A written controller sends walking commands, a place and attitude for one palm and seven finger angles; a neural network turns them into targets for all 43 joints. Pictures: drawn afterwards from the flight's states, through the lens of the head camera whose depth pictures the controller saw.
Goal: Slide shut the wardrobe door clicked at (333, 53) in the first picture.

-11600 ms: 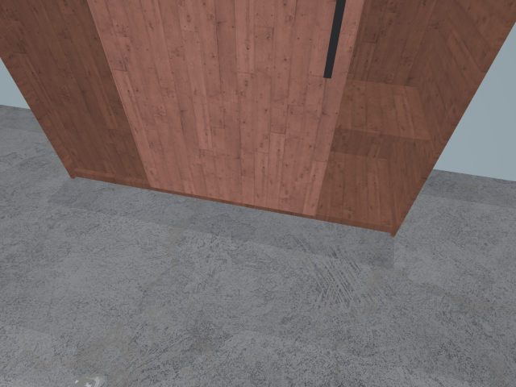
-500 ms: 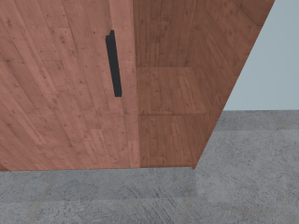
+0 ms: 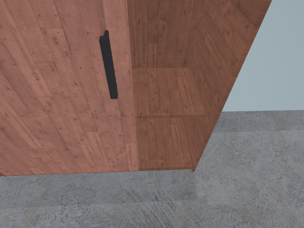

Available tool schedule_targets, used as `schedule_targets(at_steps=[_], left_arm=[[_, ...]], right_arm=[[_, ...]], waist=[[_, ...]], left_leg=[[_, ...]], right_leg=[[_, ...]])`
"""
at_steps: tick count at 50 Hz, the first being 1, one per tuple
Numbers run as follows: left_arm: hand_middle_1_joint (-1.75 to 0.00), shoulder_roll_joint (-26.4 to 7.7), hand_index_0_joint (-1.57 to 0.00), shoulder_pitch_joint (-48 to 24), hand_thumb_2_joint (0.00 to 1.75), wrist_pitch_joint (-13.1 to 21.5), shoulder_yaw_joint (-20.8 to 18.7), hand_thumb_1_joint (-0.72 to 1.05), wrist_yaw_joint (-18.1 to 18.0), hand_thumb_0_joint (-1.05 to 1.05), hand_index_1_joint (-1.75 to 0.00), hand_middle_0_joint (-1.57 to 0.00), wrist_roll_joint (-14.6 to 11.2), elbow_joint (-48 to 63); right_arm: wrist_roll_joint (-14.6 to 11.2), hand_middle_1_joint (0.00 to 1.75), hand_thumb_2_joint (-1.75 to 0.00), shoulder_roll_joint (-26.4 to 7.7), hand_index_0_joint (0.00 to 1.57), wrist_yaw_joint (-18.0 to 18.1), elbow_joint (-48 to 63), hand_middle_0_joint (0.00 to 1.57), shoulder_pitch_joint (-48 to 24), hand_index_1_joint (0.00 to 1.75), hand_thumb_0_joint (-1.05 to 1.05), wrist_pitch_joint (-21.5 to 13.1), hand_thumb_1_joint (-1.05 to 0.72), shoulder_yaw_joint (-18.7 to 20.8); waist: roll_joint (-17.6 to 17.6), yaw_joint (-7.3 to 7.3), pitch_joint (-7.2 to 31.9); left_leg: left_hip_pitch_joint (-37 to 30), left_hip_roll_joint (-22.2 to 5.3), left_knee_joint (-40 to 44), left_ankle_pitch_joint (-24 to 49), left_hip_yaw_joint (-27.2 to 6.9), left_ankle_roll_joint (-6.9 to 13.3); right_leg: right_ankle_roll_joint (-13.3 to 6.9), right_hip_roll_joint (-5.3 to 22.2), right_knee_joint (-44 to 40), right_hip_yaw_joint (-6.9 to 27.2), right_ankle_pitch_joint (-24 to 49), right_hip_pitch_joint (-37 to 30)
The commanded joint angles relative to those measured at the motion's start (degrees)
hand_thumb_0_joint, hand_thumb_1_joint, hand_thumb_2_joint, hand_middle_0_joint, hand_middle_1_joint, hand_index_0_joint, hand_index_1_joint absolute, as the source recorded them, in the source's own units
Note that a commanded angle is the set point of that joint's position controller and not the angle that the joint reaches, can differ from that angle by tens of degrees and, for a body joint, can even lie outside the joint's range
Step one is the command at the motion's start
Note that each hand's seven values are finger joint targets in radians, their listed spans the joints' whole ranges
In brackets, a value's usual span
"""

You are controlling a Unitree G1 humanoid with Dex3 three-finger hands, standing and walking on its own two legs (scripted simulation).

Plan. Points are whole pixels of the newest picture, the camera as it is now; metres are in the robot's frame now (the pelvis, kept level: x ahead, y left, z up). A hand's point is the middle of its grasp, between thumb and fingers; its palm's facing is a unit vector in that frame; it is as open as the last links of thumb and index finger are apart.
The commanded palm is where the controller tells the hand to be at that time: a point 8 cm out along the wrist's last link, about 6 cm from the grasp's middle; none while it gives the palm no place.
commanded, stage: look again from close up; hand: left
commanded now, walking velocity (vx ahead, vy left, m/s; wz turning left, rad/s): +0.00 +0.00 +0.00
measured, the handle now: (110, 67) +0.56 +0.17 +0.13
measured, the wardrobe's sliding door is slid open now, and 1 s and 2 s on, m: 0.38 0.38 0.38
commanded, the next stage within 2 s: raise the hand with hooked fingers in 0.88 s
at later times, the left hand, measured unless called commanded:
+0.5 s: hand out of the picture +0.01 +0.16 -0.17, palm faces +0.02 -0.98 -0.18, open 7.4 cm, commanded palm none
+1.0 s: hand out of the picture +0.02 +0.17 -0.17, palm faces +0.01 -0.98 -0.19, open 7.4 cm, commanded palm +0.12 +0.22 -0.07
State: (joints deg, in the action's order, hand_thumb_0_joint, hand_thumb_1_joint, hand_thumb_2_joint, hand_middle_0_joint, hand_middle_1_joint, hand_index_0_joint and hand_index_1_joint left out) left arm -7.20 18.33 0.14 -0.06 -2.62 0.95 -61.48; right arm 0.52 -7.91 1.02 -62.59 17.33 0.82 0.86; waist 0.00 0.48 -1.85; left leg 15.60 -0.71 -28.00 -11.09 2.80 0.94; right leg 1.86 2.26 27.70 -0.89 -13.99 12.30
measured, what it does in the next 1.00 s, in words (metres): stands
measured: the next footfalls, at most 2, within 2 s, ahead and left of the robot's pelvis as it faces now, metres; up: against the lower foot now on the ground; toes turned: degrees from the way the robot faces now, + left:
none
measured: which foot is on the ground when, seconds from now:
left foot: down 0.00-1.00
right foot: down 0.00-1.00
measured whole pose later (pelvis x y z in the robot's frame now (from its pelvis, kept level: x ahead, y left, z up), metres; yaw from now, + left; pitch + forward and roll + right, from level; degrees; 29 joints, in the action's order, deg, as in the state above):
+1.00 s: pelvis +0.02 +0.00 +0.00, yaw -1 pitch -1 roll +0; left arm -7.8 17.6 0.4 0.3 -2.8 1.0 -63.1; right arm 0.4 -8.6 1.2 -63.4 15.8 0.4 0.2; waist 0.3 0.3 -2.0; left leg 13.4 -0.9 -26.7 -12.4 3.4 0.8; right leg 2.0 2.1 25.5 -0.4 -14.7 9.9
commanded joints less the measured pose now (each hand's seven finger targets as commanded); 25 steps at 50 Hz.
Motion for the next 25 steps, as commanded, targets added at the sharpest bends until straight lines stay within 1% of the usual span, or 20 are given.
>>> schedule_targets(at_steps=[1,3,6,9,10,15,20,25], left_arm=[[-0.30,-5.7,-0.20,4.9,0.90,0.7,-1.2,0.90,-0.1,0.00,-0.30,-0.20,0.1,1.3],[-0.30,-5.8,-0.20,4.6,0.90,0.7,-1.3,0.90,0.0,0.00,-0.30,-0.20,0.1,1.3],[-0.30,-5.7,-0.20,4.6,0.90,0.6,-1.3,0.90,0.0,0.00,-0.30,-0.20,0.2,1.3],[-0.30,-5.7,-0.20,4.7,0.90,0.7,-1.2,0.90,0.0,0.00,-0.30,-0.20,0.2,1.1],[-0.30,-5.8,-0.20,4.8,0.90,0.7,-1.3,0.90,0.0,0.00,-0.30,-0.20,0.2,1.2],[-0.30,-6.0,-0.20,4.5,0.90,0.8,-1.2,0.90,0.0,0.00,-0.30,-0.20,0.2,0.9],[-0.30,-6.3,-0.20,4.4,0.90,0.8,-1.2,0.90,0.0,0.00,-0.30,-0.20,0.2,0.8],[-0.30,-6.2,-0.20,4.3,0.90,0.8,-1.2,0.90,0.0,0.00,-0.30,-0.20,0.2,0.5]], right_arm=[[0.0,0.30,-0.90,-5.9,0.20,0.1,1.8,0.20,2.9,0.30,0.00,-1.0,-0.90,0.9],[0.1,0.30,-0.90,-6.0,0.20,0.1,1.8,0.20,2.9,0.30,0.00,-0.9,-0.90,0.9],[0.0,0.30,-0.90,-6.2,0.20,0.2,1.8,0.20,2.9,0.30,0.00,-1.0,-0.90,1.0],[0.0,0.30,-0.90,-6.3,0.20,0.2,1.6,0.20,2.7,0.30,0.00,-1.0,-0.90,0.9],[0.0,0.30,-0.90,-6.4,0.20,0.2,1.8,0.20,2.8,0.30,0.00,-1.0,-0.90,1.0],[-0.1,0.30,-0.90,-6.4,0.20,0.2,1.5,0.20,2.3,0.30,0.00,-1.0,-0.90,0.9],[-0.1,0.30,-0.90,-6.5,0.20,0.2,1.3,0.20,2.2,0.30,0.00,-1.2,-0.90,0.8],[-0.1,0.30,-0.90,-6.5,0.20,0.3,1.1,0.20,1.9,0.30,0.00,-1.2,-0.90,0.7]], waist=[[0.7,-0.47,-3.0],[0.8,-0.36,-3.3],[0.7,-0.32,-2.1],[0.8,-0.34,-1.9],[0.1,-0.42,-1.9],[-0.6,-0.24,-2.3],[-0.1,-0.27,-1.2],[0.0,-0.30,-1.8]], left_leg=[[0.5,-4.8,8.0,-5.4,-5.7,0.3],[0.5,-4.8,8.1,-5.8,-5.5,0.2],[-0.4,-5.1,8.5,-5.1,-5.8,0.4],[-0.8,-5.1,8.4,-4.6,-5.5,0.3],[-1.0,-5.2,8.1,-3.8,-5.5,0.4],[-2.0,-5.1,7.7,-2.8,-4.9,0.2],[-2.7,-5.1,7.4,0.2,-4.7,0.3],[-3.0,-5.1,7.5,0.4,-4.5,0.2]], right_leg=[[-2.6,2.9,-6.4,3.1,-1.1,2.6],[-2.6,2.8,-6.5,3.1,-1.4,2.8],[-2.5,2.7,-6.0,2.8,-0.2,2.3],[-2.5,2.8,-6.1,3.0,0.5,2.1],[-2.5,2.7,-6.0,2.9,1.1,1.9],[-2.4,2.9,-6.5,3.4,1.3,2.5],[-2.4,3.0,-6.2,3.3,3.5,1.2],[-2.3,3.1,-6.7,3.3,3.4,1.4]])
